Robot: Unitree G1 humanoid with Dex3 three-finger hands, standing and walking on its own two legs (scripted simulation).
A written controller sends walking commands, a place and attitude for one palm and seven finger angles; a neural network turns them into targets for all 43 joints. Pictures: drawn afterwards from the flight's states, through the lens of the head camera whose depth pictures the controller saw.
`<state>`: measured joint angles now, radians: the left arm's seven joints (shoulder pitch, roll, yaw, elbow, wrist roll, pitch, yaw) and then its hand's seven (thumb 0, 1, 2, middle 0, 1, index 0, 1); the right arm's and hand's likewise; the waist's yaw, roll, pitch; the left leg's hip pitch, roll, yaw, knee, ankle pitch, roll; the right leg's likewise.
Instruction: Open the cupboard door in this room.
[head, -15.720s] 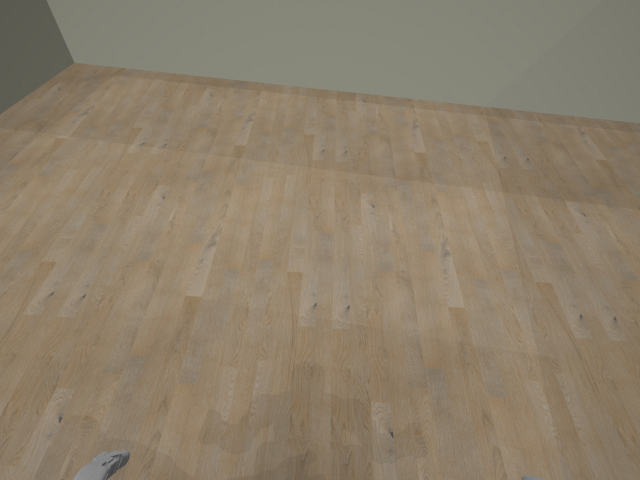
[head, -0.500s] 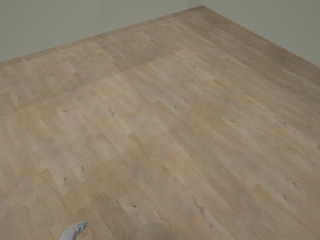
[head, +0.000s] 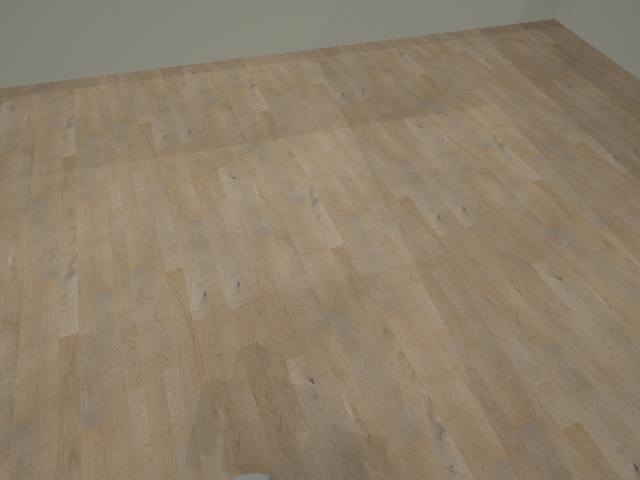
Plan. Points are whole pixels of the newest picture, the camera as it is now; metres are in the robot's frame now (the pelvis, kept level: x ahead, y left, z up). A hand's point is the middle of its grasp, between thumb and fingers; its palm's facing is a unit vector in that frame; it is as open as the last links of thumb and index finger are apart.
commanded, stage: turn or walk to find it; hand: left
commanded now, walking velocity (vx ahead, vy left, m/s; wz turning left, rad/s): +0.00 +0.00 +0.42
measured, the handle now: out of the picture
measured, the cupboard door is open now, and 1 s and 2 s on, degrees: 0 0 0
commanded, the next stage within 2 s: stand and wait in 1.56 s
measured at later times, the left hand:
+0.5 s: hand out of the picture +0.05 +0.23 -0.15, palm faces +0.20 -0.94 -0.27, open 7.4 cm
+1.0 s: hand out of the picture -0.11 +0.18 -0.16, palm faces +0.47 -0.85 -0.25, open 7.4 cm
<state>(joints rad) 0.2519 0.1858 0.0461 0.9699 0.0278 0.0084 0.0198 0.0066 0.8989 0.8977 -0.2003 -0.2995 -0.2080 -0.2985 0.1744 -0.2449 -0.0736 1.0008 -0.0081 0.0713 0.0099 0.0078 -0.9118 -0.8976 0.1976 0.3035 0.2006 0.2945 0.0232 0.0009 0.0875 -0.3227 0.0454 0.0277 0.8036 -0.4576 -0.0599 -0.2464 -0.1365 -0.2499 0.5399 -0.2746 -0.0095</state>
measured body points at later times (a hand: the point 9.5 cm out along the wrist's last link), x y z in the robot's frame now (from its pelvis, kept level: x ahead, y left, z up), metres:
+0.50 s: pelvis -0.02 +0.01 +0.00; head +0.01 +0.00 +0.45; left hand +0.04 +0.28 -0.13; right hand +0.07 -0.22 -0.16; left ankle -0.03 +0.13 -0.74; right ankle +0.00 -0.12 -0.71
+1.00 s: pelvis -0.06 -0.02 +0.00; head -0.02 -0.01 +0.45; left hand -0.13 +0.22 -0.14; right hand +0.11 -0.23 -0.15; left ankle -0.14 +0.10 -0.70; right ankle +0.00 -0.11 -0.74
